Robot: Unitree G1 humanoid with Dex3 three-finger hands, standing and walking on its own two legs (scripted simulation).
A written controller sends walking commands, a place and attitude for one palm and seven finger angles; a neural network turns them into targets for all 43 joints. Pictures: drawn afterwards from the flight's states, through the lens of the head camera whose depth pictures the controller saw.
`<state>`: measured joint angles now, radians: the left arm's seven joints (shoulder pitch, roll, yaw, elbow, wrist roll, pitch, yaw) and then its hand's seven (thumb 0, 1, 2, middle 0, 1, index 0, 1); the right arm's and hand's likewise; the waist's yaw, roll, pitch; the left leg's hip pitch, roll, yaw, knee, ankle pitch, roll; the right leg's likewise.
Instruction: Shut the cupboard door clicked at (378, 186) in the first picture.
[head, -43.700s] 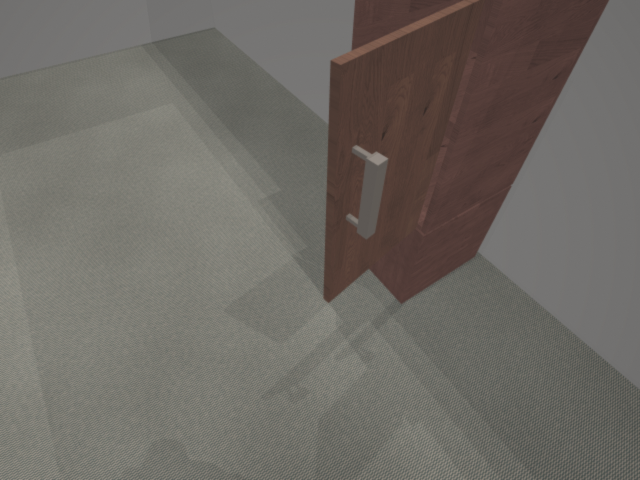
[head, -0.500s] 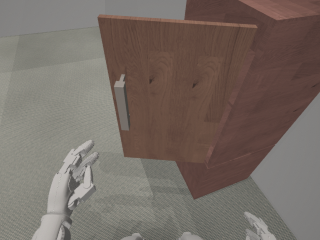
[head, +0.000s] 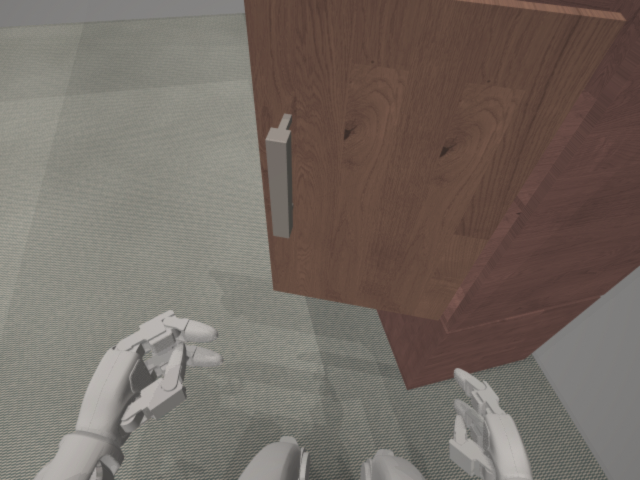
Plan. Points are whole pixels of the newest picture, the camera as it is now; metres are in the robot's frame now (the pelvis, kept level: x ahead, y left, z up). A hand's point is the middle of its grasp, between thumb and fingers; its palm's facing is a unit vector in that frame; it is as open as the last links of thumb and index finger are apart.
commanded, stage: raise the hand and make a fist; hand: left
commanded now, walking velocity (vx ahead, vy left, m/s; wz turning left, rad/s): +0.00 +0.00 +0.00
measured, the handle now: (284, 179) +0.48 +0.09 +0.10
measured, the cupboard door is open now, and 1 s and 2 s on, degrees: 65 65 65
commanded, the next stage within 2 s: bring the fist close to the handle in 1.16 s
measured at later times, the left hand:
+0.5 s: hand (186, 338) +0.25 +0.17 +0.09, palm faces -0.09 -0.99 -0.05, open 3.1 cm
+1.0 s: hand (201, 313) +0.27 +0.15 +0.10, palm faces -0.10 -0.99 -0.06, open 3.1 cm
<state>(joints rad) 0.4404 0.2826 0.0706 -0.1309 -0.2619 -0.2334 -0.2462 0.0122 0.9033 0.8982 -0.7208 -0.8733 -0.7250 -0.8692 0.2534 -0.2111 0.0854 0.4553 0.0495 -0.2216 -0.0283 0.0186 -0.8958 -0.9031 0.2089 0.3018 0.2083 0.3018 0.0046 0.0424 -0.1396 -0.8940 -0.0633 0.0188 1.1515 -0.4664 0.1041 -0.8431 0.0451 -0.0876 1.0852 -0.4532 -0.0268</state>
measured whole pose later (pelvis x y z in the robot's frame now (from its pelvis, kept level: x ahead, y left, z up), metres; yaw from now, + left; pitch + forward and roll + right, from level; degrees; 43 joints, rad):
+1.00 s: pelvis +0.05 -0.03 +0.03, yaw +0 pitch +11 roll -2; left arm 0.39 0.30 0.16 -0.05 -0.32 -0.29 -0.32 0.01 0.90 0.90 -1.30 -1.50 -1.30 -1.50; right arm 0.28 -0.27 0.03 0.50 0.06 -0.21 -0.04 0.02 -0.90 -0.90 0.20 0.30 0.20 0.30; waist -0.02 0.05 -0.14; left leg -0.69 -0.05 0.00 0.97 -0.47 0.07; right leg -0.66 0.07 -0.08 0.91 -0.46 -0.06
